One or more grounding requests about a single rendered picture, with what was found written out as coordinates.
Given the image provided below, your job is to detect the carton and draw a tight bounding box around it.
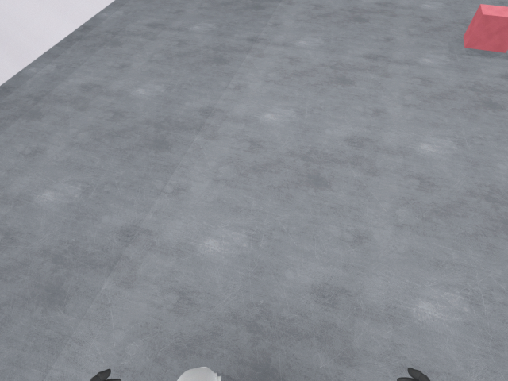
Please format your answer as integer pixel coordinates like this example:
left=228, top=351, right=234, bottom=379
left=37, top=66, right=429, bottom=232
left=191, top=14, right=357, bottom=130
left=464, top=4, right=508, bottom=53

